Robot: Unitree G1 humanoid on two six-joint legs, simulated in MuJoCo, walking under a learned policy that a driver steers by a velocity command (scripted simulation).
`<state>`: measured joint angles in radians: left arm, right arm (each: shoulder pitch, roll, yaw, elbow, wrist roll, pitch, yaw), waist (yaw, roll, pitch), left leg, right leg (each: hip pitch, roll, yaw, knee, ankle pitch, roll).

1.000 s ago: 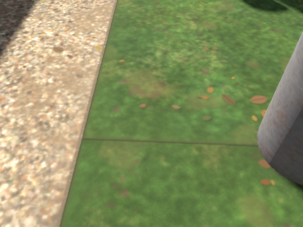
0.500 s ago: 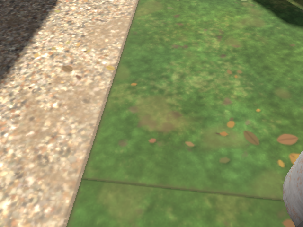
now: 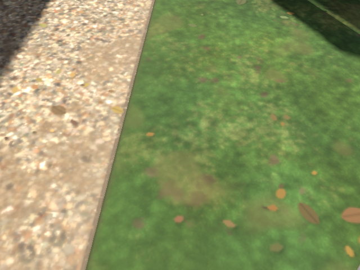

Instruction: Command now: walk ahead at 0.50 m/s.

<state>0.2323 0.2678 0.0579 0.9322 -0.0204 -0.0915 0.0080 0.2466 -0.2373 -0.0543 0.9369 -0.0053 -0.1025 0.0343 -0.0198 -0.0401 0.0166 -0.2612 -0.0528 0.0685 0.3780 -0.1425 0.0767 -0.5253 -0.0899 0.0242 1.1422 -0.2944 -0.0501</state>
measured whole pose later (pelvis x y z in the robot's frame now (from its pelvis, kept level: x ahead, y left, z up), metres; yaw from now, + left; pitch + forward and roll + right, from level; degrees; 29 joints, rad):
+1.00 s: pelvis +0.54 +0.01 -0.03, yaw +15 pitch +2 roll -1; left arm 0.30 0.26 0.07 0.97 0.00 -0.06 0.02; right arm 0.07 -0.25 -0.08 0.78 0.02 -0.05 0.05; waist 0.02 0.01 0.05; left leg -0.52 -0.02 0.07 0.64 -0.16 0.11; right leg -0.06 -0.09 -0.18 0.81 -0.48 0.03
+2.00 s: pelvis +1.06 +0.23 -0.01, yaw +19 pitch +2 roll +0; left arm 0.38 0.29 0.05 0.85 -0.03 -0.05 0.01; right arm 0.09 -0.25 -0.05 0.68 0.00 -0.11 0.01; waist 0.06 -0.03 0.00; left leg -0.35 -0.02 -0.01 0.50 -0.18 0.02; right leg -0.33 0.03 0.11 1.02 -0.46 -0.03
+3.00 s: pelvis +1.61 +0.27 -0.01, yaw -15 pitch +2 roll +1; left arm 0.36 0.30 0.06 0.73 -0.03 -0.03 0.01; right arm 0.14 -0.28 -0.05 0.71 0.00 -0.11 0.03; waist 0.03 -0.03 0.00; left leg -0.39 -0.04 0.00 0.53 -0.17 0.03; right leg -0.33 0.07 0.14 1.12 -0.46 -0.03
